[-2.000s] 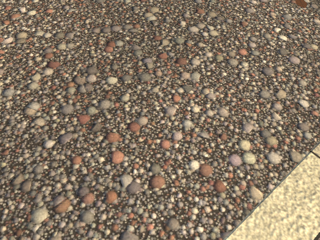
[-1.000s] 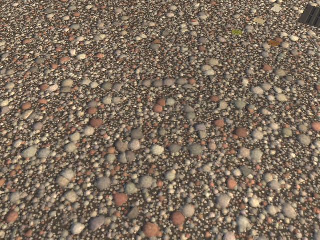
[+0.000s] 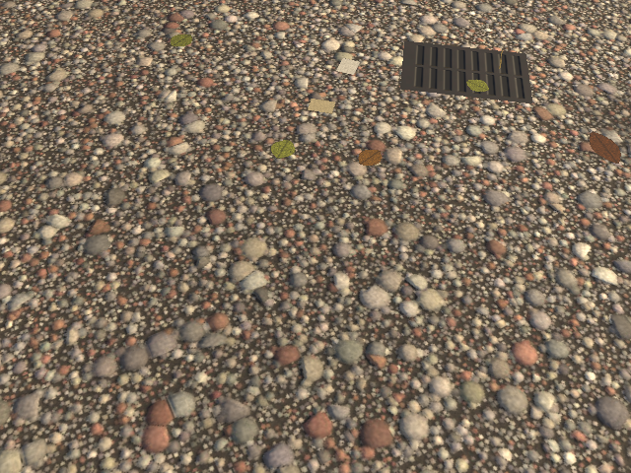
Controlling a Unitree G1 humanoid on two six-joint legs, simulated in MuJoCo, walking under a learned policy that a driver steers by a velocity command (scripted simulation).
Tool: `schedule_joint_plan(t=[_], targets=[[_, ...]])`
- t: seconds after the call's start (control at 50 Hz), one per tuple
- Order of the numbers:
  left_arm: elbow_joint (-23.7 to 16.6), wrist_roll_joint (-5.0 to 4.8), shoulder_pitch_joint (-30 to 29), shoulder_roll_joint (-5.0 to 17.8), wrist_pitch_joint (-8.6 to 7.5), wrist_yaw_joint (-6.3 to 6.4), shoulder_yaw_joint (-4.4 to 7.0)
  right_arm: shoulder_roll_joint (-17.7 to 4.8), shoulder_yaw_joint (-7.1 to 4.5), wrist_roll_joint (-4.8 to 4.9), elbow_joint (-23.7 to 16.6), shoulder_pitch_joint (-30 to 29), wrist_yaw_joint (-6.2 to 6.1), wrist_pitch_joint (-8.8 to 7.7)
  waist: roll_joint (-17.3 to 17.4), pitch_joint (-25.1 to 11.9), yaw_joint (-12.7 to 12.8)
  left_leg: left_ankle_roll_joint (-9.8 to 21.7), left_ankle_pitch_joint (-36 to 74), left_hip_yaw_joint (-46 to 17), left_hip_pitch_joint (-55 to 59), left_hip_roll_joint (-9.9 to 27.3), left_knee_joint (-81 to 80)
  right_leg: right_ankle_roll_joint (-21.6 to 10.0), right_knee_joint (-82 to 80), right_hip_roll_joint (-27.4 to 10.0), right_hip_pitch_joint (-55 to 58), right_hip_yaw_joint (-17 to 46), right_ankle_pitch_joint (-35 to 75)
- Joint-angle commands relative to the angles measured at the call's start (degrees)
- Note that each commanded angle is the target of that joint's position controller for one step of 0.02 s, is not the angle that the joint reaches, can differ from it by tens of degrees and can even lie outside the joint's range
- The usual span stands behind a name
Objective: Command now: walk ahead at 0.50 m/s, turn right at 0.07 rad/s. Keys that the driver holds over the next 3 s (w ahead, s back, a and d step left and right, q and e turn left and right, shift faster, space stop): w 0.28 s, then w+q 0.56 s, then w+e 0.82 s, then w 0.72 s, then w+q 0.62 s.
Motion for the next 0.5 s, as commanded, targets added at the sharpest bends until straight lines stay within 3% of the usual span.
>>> schedule_joint_plan(t=[0.02, 0.08, 0.12, 0.16, 0.18, 0.2, 0.22, 0.24, 0.26, 0.28, 0.3, 0.32, 0.38, 0.44, 0.5], targets=[[-4.9, -0.34, -6.0, 1.5, -1.23, -0.60, -0.04, -10.3, -2.22, 0.62, -3.0, -1.4, -0.44, -0.55, 6.6, 0.8, -0.1, 8.5, 15.0, -6.9, -2.1, 13.1, -6.2, 0.4, -9.1, 1.3, 3.4, -1.9, 9.1], [-6.5, -0.88, -10.3, 2.1, -1.54, -1.40, 0.14, -10.7, -2.19, 0.89, -1.2, 1.7, -0.48, 0.22, 6.7, 2.0, -1.2, 7.9, 14.8, -7.8, 1.9, 15.3, -4.8, -0.6, -13.5, 2.3, 3.6, -1.9, 9.4], [-7.3, -0.89, -11.3, 2.8, -1.76, -1.94, 0.42, -11.4, -2.41, 0.98, -0.3, 2.3, -0.71, 0.90, 7.0, 2.3, -0.5, 7.1, 17.3, -8.5, 5.6, 17.1, -2.7, -2.1, -15.7, 2.8, 3.8, -1.8, 5.7], [-6.5, -0.64, -7.4, 4.6, -1.91, -2.01, 1.24, -12.5, -2.73, 0.95, -0.1, 1.3, -1.02, 1.51, 7.8, -0.1, 2.6, 5.7, 28.5, -7.5, 7.3, 17.0, 2.8, -3.9, -17.8, 4.6, 10.7, -3.3, 2.4], [-4.5, -0.36, -0.6, 6.5, -1.85, -1.68, 2.36, -12.2, -2.55, 0.94, -0.2, 0.7, -1.15, 1.75, 7.1, -4.3, 6.4, 4.5, 36.3, -5.3, 5.9, 14.8, 10.7, -5.6, -19.4, 6.0, 20.7, -4.7, 3.2], [-2.3, 0.05, 9.0, 9.5, -1.66, -1.09, 3.57, -10.5, -1.72, 0.18, -1.2, 0.2, -1.28, 1.65, 5.4, -11.4, 10.5, 2.6, 31.9, -3.2, -1.8, 12.3, 23.2, -8.3, -17.1, 1.6, 36.3, -0.7, 5.2], [-1.5, 0.98, 15.7, 15.3, -1.22, -0.71, 4.90, -4.7, 0.19, -0.50, -2.9, 5.5, -1.01, 0.56, -6.8, -20.7, 10.3, -1.7, 9.3, 0.7, -25.0, 4.1, 46.2, -16.7, -17.4, -13.5, 59.8, 22.8, -0.5], [-0.6, 0.04, 17.7, 12.3, -0.84, -0.82, 4.14, -5.2, 0.34, -0.15, -2.1, 5.8, -0.66, -0.61, -12.2, -24.9, 10.8, -2.0, -21.2, -5.9, -33.8, 1.2, 55.6, -19.5, -25.5, -17.6, 62.3, 38.7, -7.1], [-0.6, -0.23, 14.4, 9.3, -0.74, -0.79, 2.96, -10.2, -1.13, 1.37, -3.4, 0.9, -0.25, -1.19, -7.4, -16.0, 10.7, -1.5, -19.0, -7.1, -38.9, 4.7, 59.4, -16.9, -27.1, -15.4, 55.8, 32.4, -11.2], [-1.1, -0.27, 10.4, 8.1, -0.68, -0.75, 2.45, -10.2, -1.11, 1.68, -4.5, -3.4, -0.18, -1.39, -4.1, -9.4, 9.3, -1.2, -13.8, -5.0, -39.0, 7.4, 57.5, -15.4, -28.4, -13.1, 47.2, 24.9, -8.4], [-1.0, 0.19, 7.0, 6.6, -0.79, -0.96, 2.01, -9.4, -1.14, 1.01, -4.6, -5.1, -0.30, -1.17, -1.1, -5.2, 7.6, -1.5, -10.1, -4.3, -37.2, 9.2, 54.2, -14.5, -30.6, -11.0, 39.5, 19.5, -4.1], [-1.1, 0.64, 4.8, 5.1, -1.24, -1.10, 1.59, -8.9, -1.42, 0.61, -4.1, -4.3, -0.40, -0.45, -1.8, -3.4, 5.5, -1.8, -7.3, -4.8, -33.7, 10.8, 51.6, -13.7, -32.7, -9.3, 34.2, 15.4, -0.7], [0.5, 0.73, 3.2, 5.0, -2.75, -1.25, 1.93, -5.7, -1.04, 0.89, -3.0, -2.0, -0.70, 1.77, -2.7, -1.6, 3.1, -3.1, -2.7, -5.4, -29.6, 11.2, 49.0, -13.9, -37.5, -8.0, 27.0, 7.6, 4.1], [2.6, 1.25, 4.6, 6.1, -3.23, -0.58, 2.44, -5.4, -1.26, 0.63, -4.4, -6.3, -0.87, 2.16, -0.9, 0.4, 3.8, -4.0, 5.7, -7.5, -33.8, 10.7, 42.2, -13.3, -39.2, -7.9, 28.0, 1.9, 8.2], [3.7, 1.00, 4.8, 6.9, -3.08, 0.00, 2.54, -4.6, -1.02, 0.49, -5.5, -10.6, 0.00, 1.61, -0.3, 1.4, 5.1, -3.5, 15.4, -5.6, -32.4, 9.7, 31.5, -11.2, -39.7, -6.4, 29.2, -4.3, 10.1]])
Next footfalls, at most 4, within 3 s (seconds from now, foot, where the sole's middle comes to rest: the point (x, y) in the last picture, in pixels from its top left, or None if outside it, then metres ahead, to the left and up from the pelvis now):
0.20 right None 0.29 -0.15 -0.78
0.74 left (246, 438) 0.56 0.12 -0.78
1.28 right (299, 295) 0.92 -0.02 -0.78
1.74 left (216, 220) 1.18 0.20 -0.78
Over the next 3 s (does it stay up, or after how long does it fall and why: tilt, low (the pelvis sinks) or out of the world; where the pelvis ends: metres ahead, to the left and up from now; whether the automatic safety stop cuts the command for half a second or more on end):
stays up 1.68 0.04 -0.01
